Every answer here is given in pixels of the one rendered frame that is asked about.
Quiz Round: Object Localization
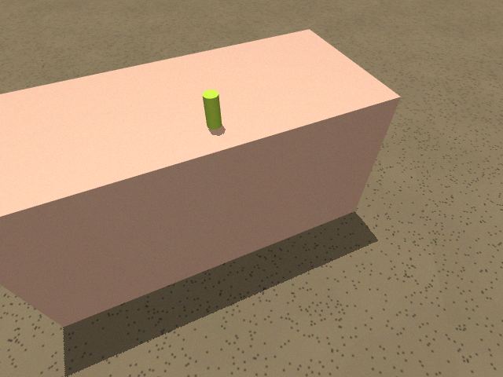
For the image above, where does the can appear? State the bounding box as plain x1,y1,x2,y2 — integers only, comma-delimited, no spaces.
202,90,222,130

